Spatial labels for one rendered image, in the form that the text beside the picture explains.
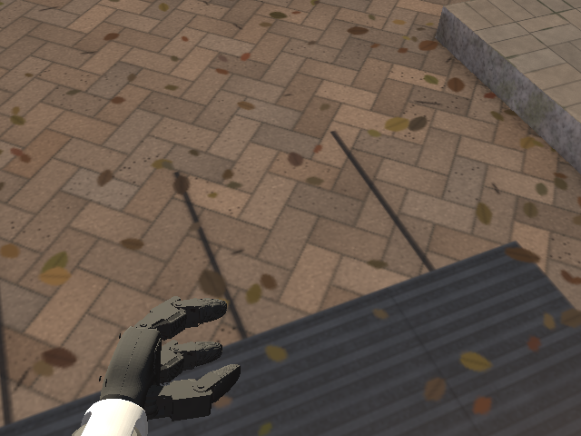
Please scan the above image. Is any robot left hand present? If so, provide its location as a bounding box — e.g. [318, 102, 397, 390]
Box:
[99, 296, 241, 421]

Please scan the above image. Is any left robot forearm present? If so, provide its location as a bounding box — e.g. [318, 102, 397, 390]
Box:
[72, 399, 148, 436]

